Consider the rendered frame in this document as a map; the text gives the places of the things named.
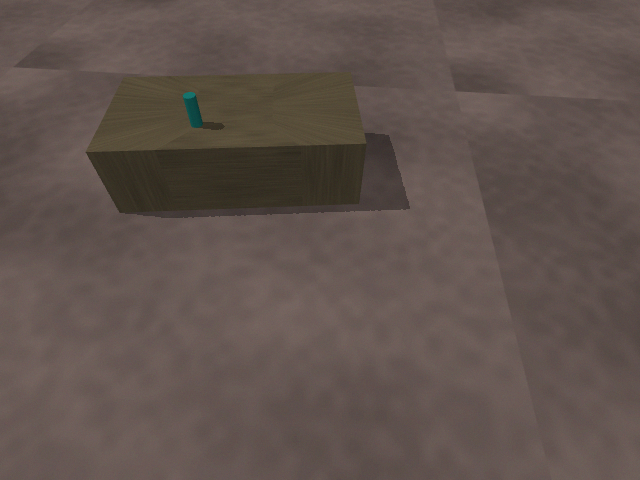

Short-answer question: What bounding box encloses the can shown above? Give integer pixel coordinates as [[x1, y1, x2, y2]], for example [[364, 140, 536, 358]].
[[183, 92, 203, 128]]

